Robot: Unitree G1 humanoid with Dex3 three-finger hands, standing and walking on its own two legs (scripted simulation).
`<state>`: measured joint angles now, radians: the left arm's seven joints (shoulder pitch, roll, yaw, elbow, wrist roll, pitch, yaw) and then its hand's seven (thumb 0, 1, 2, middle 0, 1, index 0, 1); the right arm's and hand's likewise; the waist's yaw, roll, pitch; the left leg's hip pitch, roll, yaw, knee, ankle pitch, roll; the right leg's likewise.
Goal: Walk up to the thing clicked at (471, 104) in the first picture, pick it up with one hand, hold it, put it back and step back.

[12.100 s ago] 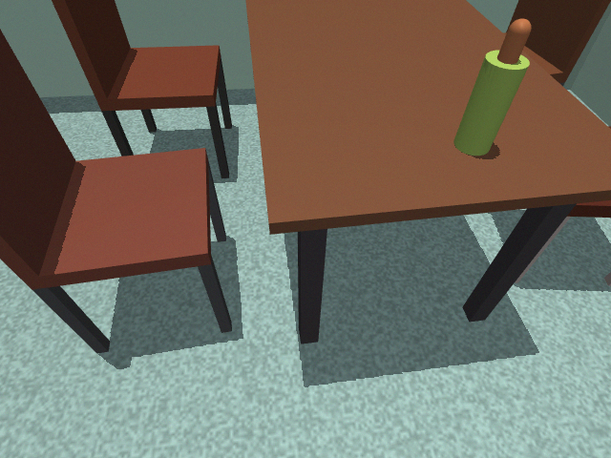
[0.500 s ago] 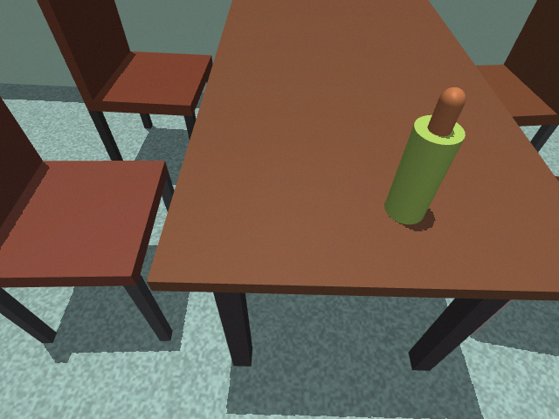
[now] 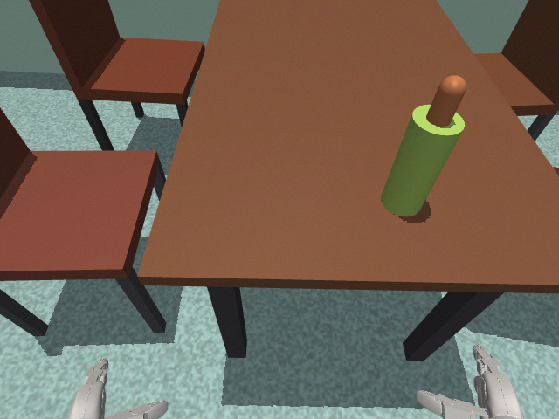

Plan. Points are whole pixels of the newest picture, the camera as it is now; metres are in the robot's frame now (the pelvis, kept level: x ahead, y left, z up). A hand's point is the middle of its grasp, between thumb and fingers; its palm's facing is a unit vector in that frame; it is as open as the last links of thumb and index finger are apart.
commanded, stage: rise first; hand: right
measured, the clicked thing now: (424, 150) +0.51 -0.23 +0.10
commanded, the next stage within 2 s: go down in 1.46 s
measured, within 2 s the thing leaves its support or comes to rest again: neither
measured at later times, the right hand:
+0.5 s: hand (507, 364) +0.19 -0.27 +0.02, palm faces +0.31 +0.88 -0.36, open 17.6 cm
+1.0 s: hand (554, 361) +0.18 -0.28 +0.09, palm faces +0.38 +0.83 -0.40, open 17.6 cm
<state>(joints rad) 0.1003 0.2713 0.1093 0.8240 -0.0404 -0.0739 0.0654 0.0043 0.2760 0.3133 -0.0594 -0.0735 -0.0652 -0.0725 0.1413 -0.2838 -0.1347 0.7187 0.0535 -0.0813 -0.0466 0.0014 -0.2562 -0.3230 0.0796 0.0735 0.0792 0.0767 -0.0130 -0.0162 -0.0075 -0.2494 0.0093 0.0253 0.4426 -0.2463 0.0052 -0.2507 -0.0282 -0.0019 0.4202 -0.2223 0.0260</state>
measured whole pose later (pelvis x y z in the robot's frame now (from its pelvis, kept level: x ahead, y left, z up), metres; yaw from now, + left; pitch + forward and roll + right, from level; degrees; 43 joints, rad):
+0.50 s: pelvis +0.01 -0.01 +0.00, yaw +0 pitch -2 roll +0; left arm 0.26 0.23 0.12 0.60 -0.03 -0.05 0.06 -0.01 -0.52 0.03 -0.06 -0.05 -0.06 -0.05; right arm 0.41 -0.30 -0.22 0.08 0.06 -0.10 -0.04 -0.01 0.56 -0.03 0.04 0.05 0.05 0.06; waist -0.04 -0.04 0.01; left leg -0.11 0.02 0.03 0.41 -0.26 -0.01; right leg -0.13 -0.01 0.00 0.40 -0.24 0.01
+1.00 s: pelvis -0.01 +0.00 +0.00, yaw -1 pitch -4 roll +0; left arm 0.26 0.22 0.15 0.60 -0.02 -0.08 0.04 -0.01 -0.55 0.04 -0.05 -0.04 -0.05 -0.05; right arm 0.44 -0.32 -0.31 -0.10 0.06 -0.22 -0.02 -0.02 0.59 -0.03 0.05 0.05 0.06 0.06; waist -0.05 -0.05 0.03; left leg -0.10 0.02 0.04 0.41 -0.24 0.00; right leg -0.11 -0.01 0.01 0.39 -0.22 0.02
